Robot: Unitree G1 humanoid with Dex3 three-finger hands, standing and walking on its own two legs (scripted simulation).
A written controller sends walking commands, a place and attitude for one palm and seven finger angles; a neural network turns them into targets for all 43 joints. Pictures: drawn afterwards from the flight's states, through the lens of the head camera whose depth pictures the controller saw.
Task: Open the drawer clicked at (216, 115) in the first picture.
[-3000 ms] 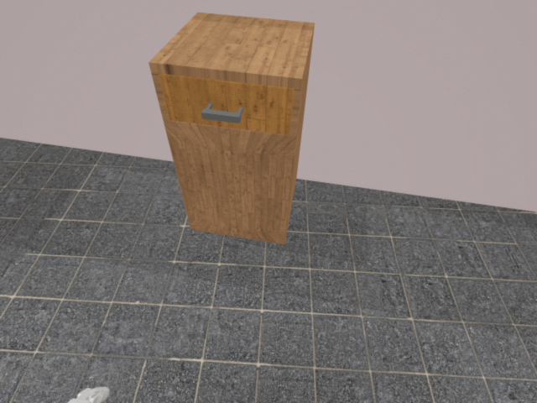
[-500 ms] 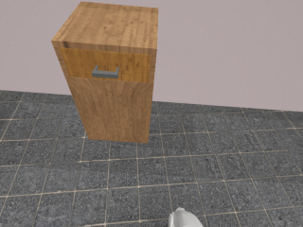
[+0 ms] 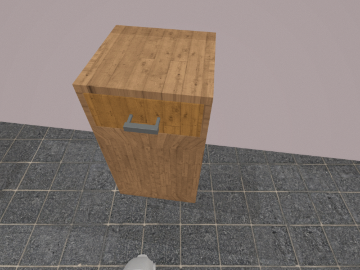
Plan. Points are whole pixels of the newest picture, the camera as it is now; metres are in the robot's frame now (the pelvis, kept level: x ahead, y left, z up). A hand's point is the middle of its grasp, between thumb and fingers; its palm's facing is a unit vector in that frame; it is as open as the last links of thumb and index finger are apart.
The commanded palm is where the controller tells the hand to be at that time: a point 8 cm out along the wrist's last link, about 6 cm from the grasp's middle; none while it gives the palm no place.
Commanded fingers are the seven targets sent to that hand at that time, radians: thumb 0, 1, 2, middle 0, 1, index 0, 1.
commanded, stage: come to a stop and stand still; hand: left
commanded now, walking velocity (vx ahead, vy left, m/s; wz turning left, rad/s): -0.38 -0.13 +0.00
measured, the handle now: (142, 123) +0.57 +0.18 -0.08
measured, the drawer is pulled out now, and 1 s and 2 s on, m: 0.00 0.00 0.00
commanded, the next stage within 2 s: look again from close up in 1.62 s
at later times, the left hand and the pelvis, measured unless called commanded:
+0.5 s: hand out of the picture +0.08 +0.19 -0.17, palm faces +0.00 -0.96 -0.29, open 7.3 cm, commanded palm none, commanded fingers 0.00 0.90 0.90 -0.20 -0.30 -0.20 -0.30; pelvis -0.01 -0.02 -0.02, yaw -4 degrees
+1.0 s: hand out of the picture -0.08 +0.15 -0.16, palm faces +0.11 -0.97 -0.23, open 7.3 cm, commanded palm none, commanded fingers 0.00 0.90 0.90 -0.20 -0.30 -0.20 -0.30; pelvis -0.05 -0.03 +0.01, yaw +0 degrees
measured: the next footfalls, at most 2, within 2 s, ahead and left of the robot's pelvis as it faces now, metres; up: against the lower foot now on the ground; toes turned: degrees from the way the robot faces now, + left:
left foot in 0.06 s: +0.15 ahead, +0.14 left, +0.00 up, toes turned +7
right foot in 0.52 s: +0.01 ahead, -0.11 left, +0.00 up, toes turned -5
